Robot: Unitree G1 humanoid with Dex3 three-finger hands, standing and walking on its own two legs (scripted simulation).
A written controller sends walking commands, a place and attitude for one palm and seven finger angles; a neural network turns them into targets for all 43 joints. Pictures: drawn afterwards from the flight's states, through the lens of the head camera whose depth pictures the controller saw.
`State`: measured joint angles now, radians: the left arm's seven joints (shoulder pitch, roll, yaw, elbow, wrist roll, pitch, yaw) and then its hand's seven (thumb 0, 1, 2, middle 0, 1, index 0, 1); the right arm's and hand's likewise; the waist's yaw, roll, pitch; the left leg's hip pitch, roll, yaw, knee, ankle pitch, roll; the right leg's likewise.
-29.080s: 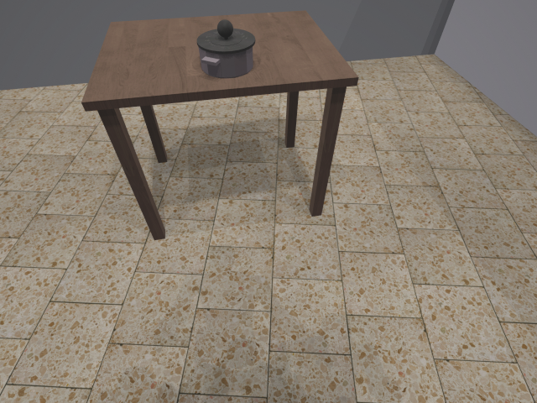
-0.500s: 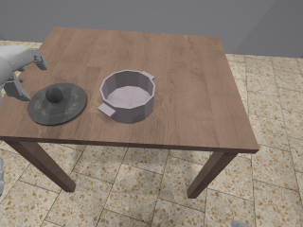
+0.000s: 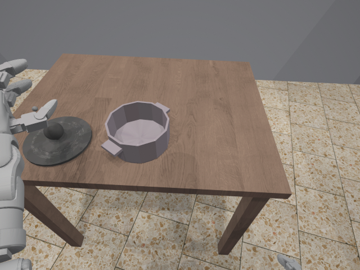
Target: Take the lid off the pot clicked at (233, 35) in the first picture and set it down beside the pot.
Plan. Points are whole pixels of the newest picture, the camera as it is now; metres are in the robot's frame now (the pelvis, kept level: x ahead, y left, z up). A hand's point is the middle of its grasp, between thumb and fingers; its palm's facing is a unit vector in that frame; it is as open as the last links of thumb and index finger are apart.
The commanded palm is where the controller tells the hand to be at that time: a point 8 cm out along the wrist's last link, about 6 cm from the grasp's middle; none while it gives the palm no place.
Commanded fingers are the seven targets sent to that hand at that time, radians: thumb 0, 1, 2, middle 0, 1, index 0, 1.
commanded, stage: draw the hand back to the body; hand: left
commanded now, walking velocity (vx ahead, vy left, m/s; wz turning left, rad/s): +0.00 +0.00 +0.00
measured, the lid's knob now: (53, 130) +0.47 +0.39 +0.01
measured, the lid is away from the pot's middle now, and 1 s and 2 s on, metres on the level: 0.24 0.24 0.24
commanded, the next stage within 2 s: step back with the hand held close in 1.26 s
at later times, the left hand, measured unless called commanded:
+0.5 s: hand (44, 152) +0.27 +0.24 +0.18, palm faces +0.50 -0.83 -0.26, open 7.7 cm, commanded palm +0.21 +0.27 +0.19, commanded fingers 0.00 0.90 0.90 -0.20 -0.30 -0.20 -0.30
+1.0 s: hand (49, 205) +0.18 +0.21 +0.17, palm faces +0.41 -0.85 -0.31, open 7.4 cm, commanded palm +0.12 +0.24 +0.18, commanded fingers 0.00 0.90 0.90 -0.20 -0.30 -0.20 -0.30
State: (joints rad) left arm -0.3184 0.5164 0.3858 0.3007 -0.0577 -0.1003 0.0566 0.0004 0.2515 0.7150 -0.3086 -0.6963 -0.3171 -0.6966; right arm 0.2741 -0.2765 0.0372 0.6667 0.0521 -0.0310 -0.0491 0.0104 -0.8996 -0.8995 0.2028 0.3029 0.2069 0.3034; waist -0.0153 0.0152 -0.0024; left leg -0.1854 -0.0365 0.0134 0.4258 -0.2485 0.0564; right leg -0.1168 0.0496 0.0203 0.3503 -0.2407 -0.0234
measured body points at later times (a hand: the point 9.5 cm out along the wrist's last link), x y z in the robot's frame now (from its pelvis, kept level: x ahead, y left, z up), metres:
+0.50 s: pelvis -0.01 -0.05 +0.00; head -0.03 -0.07 +0.45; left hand +0.23 +0.29 +0.20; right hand +0.18 -0.28 -0.09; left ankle -0.02 +0.08 -0.74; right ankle -0.04 -0.11 -0.74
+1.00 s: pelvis -0.02 -0.05 +0.00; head -0.05 -0.07 +0.45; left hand +0.15 +0.25 +0.19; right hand +0.17 -0.27 -0.08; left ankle -0.02 +0.08 -0.74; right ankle -0.04 -0.11 -0.74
